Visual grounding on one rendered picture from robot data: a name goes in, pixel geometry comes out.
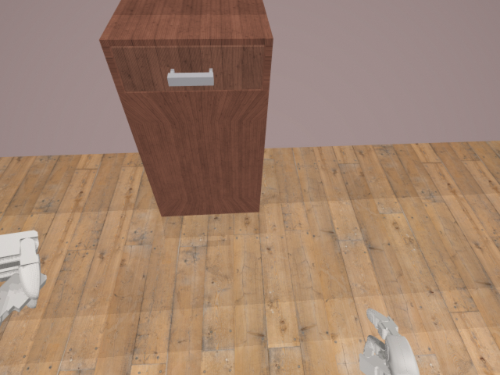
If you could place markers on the drawer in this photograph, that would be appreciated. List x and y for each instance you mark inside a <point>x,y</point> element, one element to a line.
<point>234,67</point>

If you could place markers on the handle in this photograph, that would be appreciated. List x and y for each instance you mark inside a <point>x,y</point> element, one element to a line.
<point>190,79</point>

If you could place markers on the cabinet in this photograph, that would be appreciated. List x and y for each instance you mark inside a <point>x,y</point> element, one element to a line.
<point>202,150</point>

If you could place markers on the robot left hand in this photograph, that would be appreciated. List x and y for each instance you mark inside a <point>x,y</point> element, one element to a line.
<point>20,268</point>

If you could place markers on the robot right hand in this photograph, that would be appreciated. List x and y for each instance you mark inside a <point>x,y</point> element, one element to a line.
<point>394,357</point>

